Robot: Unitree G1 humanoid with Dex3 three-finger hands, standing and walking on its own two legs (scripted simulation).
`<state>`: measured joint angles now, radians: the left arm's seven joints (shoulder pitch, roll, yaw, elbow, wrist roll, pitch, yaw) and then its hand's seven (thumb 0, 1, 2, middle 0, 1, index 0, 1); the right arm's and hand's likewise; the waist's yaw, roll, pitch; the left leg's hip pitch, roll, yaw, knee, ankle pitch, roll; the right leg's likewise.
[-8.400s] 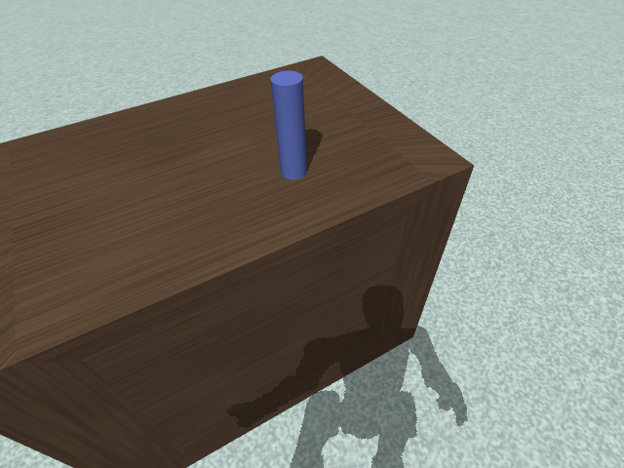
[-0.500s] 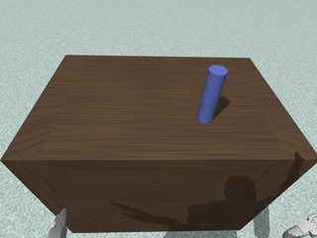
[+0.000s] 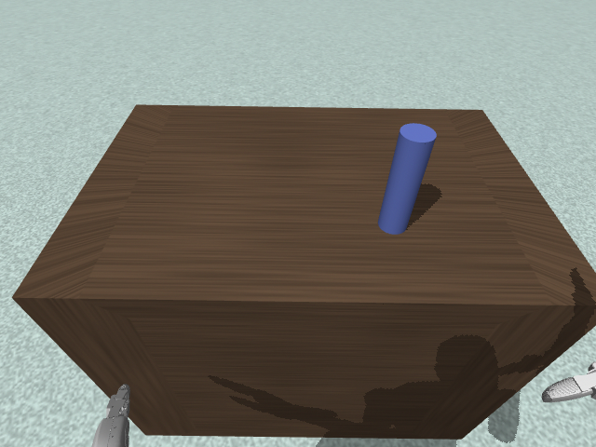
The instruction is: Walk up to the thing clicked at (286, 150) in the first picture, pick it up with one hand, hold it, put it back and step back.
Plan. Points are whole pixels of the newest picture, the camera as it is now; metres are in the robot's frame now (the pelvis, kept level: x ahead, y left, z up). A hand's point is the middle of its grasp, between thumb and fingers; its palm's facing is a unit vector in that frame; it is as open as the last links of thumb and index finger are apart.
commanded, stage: go down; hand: right
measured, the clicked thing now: (403, 183) +0.53 -0.17 +0.07
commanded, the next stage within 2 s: none
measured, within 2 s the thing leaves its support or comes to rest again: neither
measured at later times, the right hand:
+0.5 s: hand (578, 241) +0.33 -0.32 +0.15, palm faces +0.10 +0.99 -0.04, open 17.5 cm
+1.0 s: hand (571, 207) +0.39 -0.34 +0.15, palm faces +0.08 +1.00 +0.02, open 17.5 cm
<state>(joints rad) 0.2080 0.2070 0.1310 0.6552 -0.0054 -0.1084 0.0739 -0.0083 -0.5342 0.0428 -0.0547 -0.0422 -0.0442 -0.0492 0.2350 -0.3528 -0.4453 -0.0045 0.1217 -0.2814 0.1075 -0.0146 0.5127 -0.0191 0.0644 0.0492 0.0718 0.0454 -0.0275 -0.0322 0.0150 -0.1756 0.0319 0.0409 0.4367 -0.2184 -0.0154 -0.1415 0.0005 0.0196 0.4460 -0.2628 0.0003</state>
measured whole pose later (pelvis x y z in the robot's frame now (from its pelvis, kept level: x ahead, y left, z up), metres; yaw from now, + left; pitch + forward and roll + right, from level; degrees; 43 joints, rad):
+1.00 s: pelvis +0.00 +0.00 -0.01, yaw +1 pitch +7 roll +1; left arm 0.21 0.26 -0.06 0.69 -0.02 -0.22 0.19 -0.01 -0.55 0.06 -0.06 -0.05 -0.05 -0.06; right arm -0.61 -0.76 -0.54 1.01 0.25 -0.08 0.60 -0.02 0.55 -0.03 0.05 0.05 0.06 0.04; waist 0.05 0.00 -0.07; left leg -0.41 0.01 0.03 0.51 -0.23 -0.02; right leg -0.39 -0.02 0.01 0.58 -0.31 0.00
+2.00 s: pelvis +0.01 -0.02 -0.02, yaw +2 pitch +11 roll +3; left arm 0.25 0.26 -0.08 0.59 0.00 -0.24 0.17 -0.01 -0.54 0.06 -0.06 -0.05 -0.05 -0.06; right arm -0.75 -0.87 -0.56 1.14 0.19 -0.10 0.61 -0.02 0.54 -0.03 0.06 0.05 0.06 0.04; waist 0.09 0.01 -0.10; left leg -0.52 0.00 0.03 0.58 -0.26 -0.03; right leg -0.52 -0.03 0.01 0.69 -0.37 -0.01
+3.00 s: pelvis +0.00 -0.01 -0.04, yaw +2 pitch +15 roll +2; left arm 0.25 0.24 -0.06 0.52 0.02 -0.24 0.12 -0.01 -0.53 0.05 -0.06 -0.05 -0.06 -0.06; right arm -0.71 -0.63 -0.45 1.10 0.21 -0.23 0.51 -0.02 0.52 -0.04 0.05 0.04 0.06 0.04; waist 0.12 0.02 -0.11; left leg -0.68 0.00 0.03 0.73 -0.32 -0.02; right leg -0.67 -0.03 0.01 0.83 -0.42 -0.01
